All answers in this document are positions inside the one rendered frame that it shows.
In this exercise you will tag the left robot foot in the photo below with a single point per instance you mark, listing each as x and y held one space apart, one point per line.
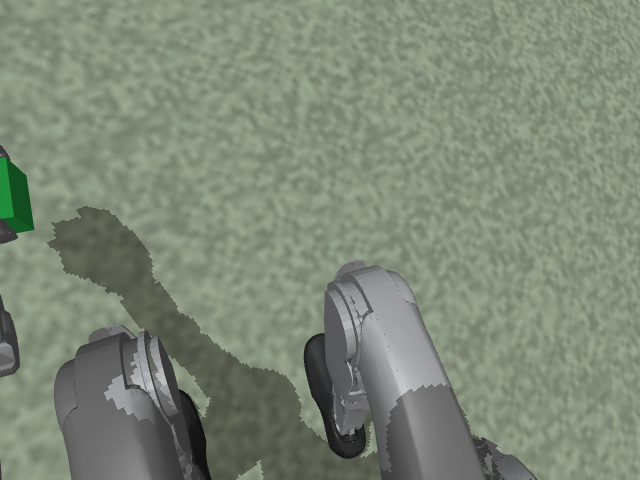
196 435

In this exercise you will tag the left robot arm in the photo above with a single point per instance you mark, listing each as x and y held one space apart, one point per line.
9 350

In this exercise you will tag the small box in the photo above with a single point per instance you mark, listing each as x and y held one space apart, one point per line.
15 206

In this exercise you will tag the right robot foot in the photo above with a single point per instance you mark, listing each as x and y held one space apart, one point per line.
320 385

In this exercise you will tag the right robot hand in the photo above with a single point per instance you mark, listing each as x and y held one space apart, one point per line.
505 467

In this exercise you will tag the left robot hand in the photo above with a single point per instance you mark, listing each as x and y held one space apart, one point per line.
7 234

